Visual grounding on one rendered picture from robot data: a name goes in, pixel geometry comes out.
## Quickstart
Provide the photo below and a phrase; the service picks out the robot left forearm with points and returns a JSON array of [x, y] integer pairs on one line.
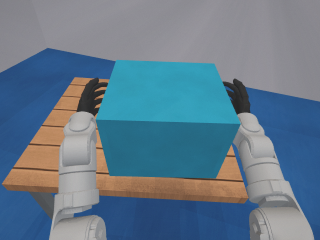
[[77, 166]]

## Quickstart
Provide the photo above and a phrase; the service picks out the left robot hand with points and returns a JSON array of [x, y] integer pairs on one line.
[[87, 102]]

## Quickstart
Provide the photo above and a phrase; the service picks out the robot left upper arm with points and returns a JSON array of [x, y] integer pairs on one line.
[[90, 227]]

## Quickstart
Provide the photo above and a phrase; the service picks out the right robot hand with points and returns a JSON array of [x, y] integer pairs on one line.
[[240, 98]]

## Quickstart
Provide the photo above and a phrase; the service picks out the table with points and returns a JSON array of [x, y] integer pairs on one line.
[[37, 169]]

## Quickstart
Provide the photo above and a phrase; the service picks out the robot right upper arm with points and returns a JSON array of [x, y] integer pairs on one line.
[[278, 223]]

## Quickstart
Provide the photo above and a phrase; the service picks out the carton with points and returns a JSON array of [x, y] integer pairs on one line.
[[166, 119]]

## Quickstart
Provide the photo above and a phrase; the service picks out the robot right forearm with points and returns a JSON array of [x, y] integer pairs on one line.
[[266, 184]]

